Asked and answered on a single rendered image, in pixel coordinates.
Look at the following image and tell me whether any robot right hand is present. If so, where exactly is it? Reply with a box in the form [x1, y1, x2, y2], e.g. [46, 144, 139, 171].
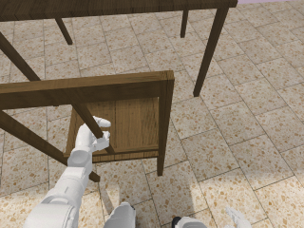
[224, 206, 253, 228]

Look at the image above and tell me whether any robot left hand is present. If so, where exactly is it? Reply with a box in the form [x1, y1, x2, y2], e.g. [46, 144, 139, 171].
[75, 116, 111, 152]

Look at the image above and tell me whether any left robot thigh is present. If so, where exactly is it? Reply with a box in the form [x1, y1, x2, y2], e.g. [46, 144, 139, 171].
[103, 205, 136, 228]

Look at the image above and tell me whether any chair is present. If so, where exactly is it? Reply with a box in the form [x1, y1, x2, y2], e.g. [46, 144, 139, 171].
[0, 69, 175, 182]

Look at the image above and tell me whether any left robot forearm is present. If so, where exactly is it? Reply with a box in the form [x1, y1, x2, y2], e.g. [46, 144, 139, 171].
[23, 145, 93, 228]

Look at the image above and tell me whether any left robot shin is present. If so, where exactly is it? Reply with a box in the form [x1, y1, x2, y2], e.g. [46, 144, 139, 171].
[120, 202, 131, 207]

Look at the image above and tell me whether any robot left upper arm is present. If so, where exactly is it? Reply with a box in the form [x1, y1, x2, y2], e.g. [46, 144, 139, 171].
[25, 203, 79, 228]

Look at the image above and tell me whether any table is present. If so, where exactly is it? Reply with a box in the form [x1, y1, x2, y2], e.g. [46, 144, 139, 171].
[0, 0, 238, 107]

